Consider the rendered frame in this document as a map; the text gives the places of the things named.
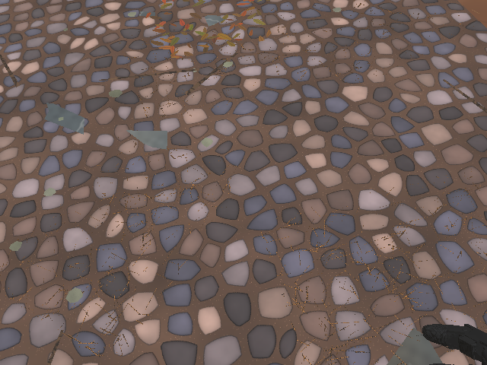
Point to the robot right hand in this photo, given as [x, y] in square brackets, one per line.
[469, 340]

